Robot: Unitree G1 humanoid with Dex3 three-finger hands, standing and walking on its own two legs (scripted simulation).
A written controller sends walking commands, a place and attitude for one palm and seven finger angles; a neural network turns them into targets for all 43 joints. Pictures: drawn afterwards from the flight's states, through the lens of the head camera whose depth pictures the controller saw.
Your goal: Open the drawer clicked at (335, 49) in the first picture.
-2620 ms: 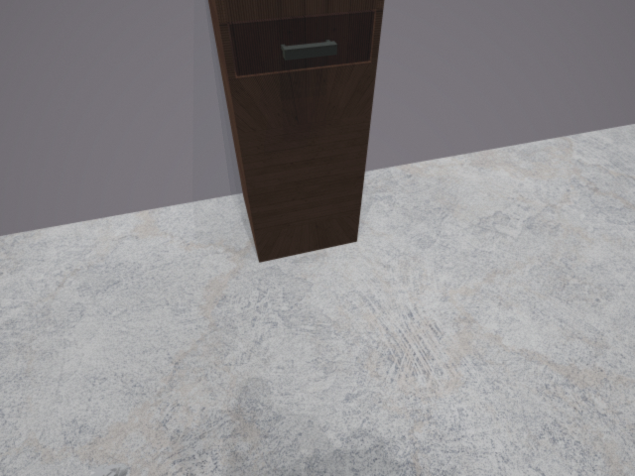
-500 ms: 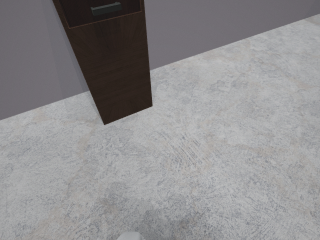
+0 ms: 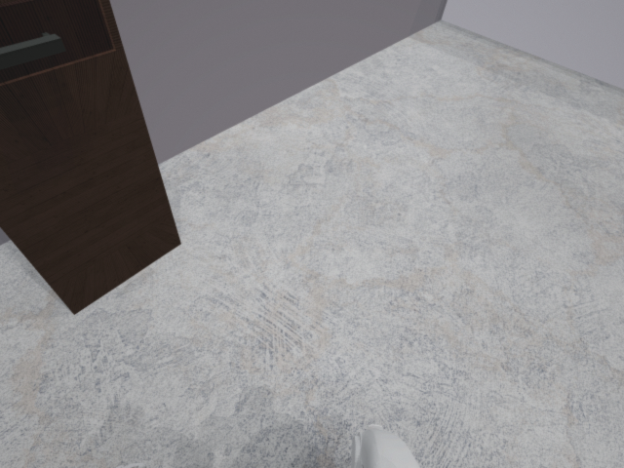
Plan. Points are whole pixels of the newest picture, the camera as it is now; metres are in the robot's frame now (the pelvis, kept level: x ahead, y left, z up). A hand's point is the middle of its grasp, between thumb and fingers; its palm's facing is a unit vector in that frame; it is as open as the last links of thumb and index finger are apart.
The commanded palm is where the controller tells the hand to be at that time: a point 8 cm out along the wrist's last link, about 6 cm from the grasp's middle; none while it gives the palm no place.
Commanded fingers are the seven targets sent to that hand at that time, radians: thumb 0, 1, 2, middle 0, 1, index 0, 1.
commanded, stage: walk to a spot facing it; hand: left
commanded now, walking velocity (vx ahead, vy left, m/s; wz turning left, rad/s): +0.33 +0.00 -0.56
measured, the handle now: (19, 48) +0.81 +0.64 +0.08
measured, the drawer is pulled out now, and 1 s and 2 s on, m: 0.00 0.00 0.00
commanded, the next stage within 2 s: turn to face it in 1.00 s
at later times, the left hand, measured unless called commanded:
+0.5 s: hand (232, 354) +0.32 +0.14 -0.16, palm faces -0.19 -0.95 -0.24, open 7.2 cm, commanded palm none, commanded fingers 0.00 0.90 0.90 -0.20 -0.30 -0.20 -0.30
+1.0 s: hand (272, 250) +0.55 +0.10 -0.17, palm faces -0.40 -0.90 -0.14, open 7.4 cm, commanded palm none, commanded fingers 0.00 0.90 0.90 -0.20 -0.30 -0.20 -0.30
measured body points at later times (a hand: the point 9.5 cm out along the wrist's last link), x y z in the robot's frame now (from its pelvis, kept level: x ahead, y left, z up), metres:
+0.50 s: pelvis +0.22 -0.04 +0.00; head +0.23 -0.05 +0.45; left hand +0.33 +0.19 -0.15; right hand +0.24 -0.28 -0.15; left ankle +0.34 +0.10 -0.68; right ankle +0.18 -0.10 -0.74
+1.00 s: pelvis +0.42 -0.04 +0.00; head +0.46 -0.04 +0.45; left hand +0.57 +0.15 -0.16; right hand +0.30 -0.26 -0.14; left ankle +0.41 +0.06 -0.74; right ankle +0.43 -0.21 -0.66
